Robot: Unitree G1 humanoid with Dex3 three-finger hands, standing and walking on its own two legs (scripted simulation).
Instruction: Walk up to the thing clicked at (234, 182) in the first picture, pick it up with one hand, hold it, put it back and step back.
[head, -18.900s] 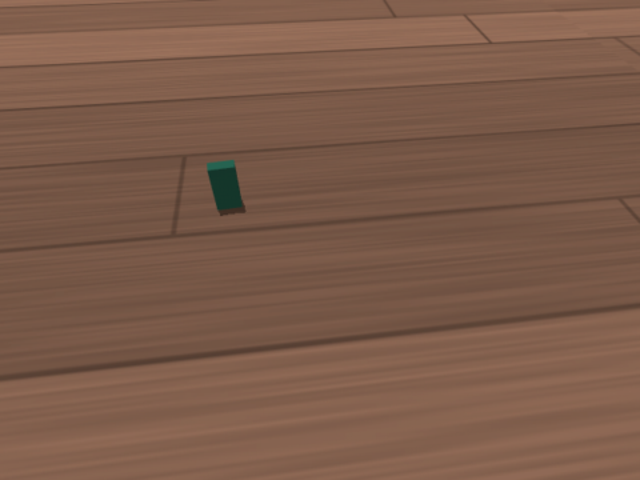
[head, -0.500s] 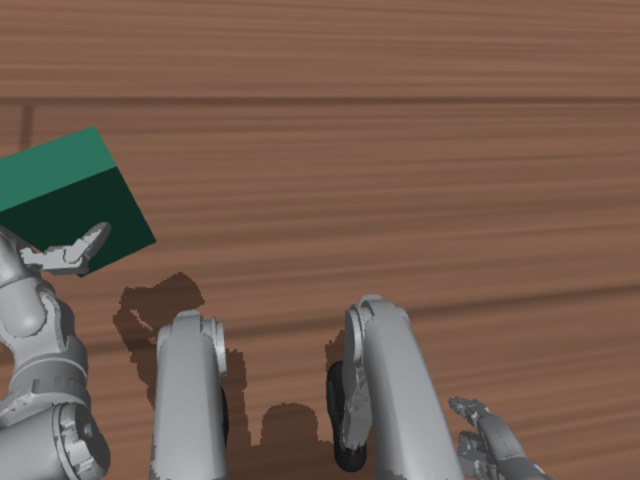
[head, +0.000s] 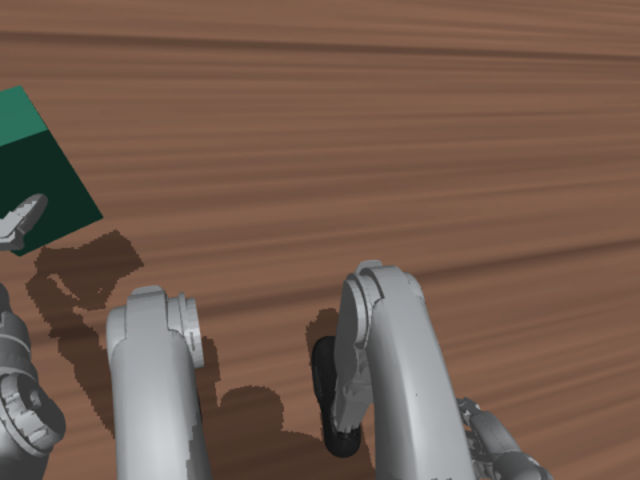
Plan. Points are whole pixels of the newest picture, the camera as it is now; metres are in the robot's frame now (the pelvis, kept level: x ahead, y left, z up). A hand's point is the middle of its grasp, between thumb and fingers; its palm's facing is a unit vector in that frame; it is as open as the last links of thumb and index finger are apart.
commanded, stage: crouch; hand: left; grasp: from the side
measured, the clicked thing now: (19, 187) +0.45 +0.29 -0.09
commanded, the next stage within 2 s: lower in 0.32 s
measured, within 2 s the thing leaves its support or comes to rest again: neither
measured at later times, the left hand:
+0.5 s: hand out of the picture +0.45 +0.33 -0.12, palm faces +0.48 -0.87 -0.04, open 9.5 cm
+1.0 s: hand (11, 213) +0.45 +0.34 -0.18, palm faces +0.50 -0.86 -0.03, open 9.5 cm
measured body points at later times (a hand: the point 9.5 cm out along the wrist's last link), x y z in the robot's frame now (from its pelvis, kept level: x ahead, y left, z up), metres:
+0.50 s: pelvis +0.00 +0.01 -0.03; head +0.23 +0.10 +0.35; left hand +0.41 +0.37 -0.12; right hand +0.10 -0.28 -0.12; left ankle +0.09 +0.13 -0.31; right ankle +0.12 -0.13 -0.31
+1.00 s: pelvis +0.00 +0.01 -0.04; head +0.25 +0.14 +0.31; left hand +0.42 +0.38 -0.18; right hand +0.11 -0.27 -0.11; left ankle +0.09 +0.13 -0.31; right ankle +0.12 -0.13 -0.31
